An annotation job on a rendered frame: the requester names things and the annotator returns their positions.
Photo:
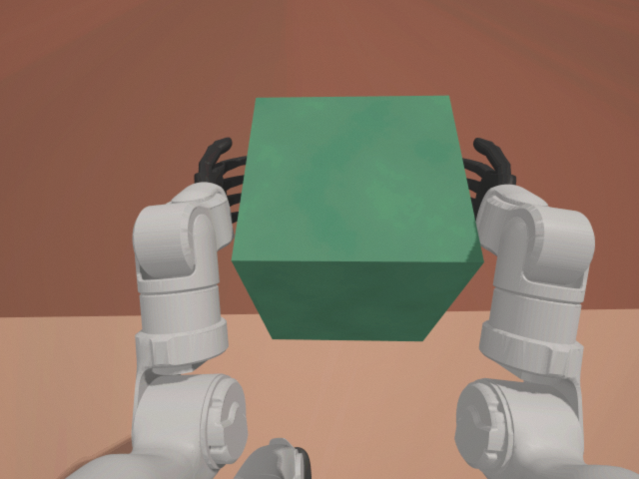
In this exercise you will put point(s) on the robot left shin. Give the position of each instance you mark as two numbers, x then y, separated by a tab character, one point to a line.
280	441

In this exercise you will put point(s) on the robot left upper arm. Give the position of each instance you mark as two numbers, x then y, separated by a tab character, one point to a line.
186	427

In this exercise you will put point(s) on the right robot hand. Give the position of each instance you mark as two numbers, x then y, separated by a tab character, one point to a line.
500	174

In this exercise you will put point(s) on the left robot hand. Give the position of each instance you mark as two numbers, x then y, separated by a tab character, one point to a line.
212	172

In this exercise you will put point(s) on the right robot forearm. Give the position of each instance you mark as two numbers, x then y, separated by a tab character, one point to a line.
543	257

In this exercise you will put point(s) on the robot left thigh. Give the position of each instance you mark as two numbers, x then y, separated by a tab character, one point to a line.
276	461

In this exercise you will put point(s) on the left robot forearm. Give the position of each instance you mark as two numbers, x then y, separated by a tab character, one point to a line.
175	248

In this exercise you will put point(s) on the carton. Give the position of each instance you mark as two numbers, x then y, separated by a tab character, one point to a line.
355	219

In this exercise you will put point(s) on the robot right upper arm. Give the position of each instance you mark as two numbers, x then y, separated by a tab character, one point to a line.
519	430

